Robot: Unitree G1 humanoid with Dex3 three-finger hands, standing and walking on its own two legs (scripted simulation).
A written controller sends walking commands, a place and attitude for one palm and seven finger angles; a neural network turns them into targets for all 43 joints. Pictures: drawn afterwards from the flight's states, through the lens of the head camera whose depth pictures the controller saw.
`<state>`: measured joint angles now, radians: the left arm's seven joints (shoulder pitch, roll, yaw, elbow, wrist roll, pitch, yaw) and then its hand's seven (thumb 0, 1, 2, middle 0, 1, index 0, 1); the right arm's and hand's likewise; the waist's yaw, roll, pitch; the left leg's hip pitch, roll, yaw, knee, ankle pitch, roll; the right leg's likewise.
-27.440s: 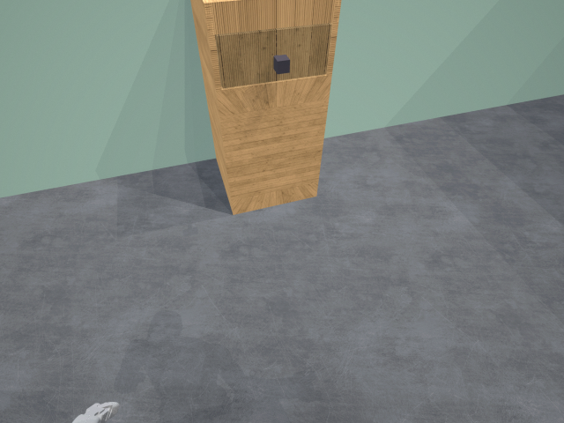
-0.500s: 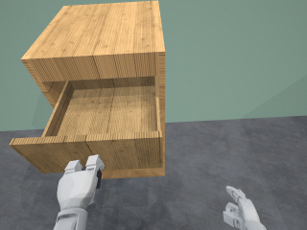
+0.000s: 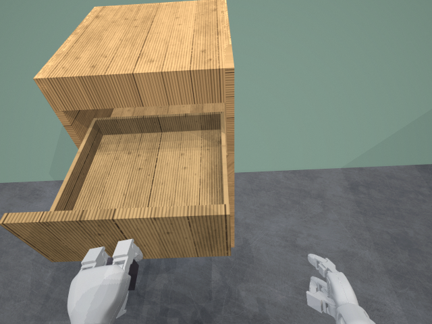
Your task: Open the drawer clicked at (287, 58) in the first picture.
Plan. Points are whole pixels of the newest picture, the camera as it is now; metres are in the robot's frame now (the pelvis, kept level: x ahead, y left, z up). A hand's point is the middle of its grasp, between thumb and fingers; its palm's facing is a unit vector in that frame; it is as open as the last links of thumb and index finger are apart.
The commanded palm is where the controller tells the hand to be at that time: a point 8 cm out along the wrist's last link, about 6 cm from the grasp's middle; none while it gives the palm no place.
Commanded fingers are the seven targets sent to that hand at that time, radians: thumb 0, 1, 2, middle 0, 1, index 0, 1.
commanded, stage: pull the drawer open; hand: left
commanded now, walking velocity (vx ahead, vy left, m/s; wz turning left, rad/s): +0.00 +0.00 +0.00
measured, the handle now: (123, 262) +0.22 +0.20 +0.01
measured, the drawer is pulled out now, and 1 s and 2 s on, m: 0.30 0.30 0.30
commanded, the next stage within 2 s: open the thumb to release the handle in 0.10 s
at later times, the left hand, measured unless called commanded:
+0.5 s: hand (117, 292) +0.17 +0.20 +0.00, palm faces +0.04 -0.11 -0.99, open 8.6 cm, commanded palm +0.14 +0.21 +0.06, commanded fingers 0.00 -0.22 0.42 -0.32 -1.23 -0.32 -1.23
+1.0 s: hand (118, 291) +0.17 +0.20 +0.00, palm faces +0.04 -0.10 -0.99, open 13.6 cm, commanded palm +0.15 +0.21 +0.05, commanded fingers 0.00 -0.50 0.30 -0.30 -1.20 -0.30 -1.20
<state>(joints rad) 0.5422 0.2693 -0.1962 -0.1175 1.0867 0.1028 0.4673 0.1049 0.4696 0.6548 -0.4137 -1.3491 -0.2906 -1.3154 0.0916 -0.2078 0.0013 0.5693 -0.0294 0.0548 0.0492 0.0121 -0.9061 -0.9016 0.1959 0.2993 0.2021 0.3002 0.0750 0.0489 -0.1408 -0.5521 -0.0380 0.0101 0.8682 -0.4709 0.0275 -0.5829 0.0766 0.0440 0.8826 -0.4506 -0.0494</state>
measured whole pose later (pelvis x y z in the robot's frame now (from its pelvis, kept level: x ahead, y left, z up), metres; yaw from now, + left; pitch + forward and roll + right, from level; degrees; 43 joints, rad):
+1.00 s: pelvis -0.02 -0.01 +0.00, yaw +1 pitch +8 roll +1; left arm 0.39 0.28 -0.18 0.02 1.09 0.11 0.50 0.00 -0.48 0.30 -0.32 -1.20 -0.35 -1.23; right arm 0.08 -0.23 -0.02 0.62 -0.02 0.05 -0.03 0.01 -0.91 -0.90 0.20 0.30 0.20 0.30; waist 0.08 0.05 -0.12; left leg -0.56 -0.04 -0.01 0.84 -0.42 0.01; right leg -0.59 0.07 0.03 0.86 -0.42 -0.06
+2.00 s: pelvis -0.01 +0.00 +0.03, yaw +1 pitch -1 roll +0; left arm 0.38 0.36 -0.20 -0.38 0.98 0.25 0.18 0.00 -0.49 0.30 -0.31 -1.20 -0.32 -1.20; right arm 0.05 -0.22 0.04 0.61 0.01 0.11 0.02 0.01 -0.91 -0.90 0.20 0.30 0.20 0.30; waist 0.12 0.11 -0.06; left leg -0.23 -0.04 -0.01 0.57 -0.33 0.03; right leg -0.25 0.06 0.04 0.58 -0.31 -0.04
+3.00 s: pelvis -0.02 +0.01 +0.04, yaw +2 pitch -3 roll +0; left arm 0.39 0.48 -0.04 -0.48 0.87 0.19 0.05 0.00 -0.49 0.30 -0.32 -1.20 -0.32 -1.20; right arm 0.05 -0.26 0.05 0.62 0.03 0.10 -0.01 0.01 -0.91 -0.90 0.19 0.30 0.20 0.30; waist 0.12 0.11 -0.01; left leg -0.17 -0.05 -0.03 0.47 -0.26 0.04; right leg -0.18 0.05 0.03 0.47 -0.24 -0.03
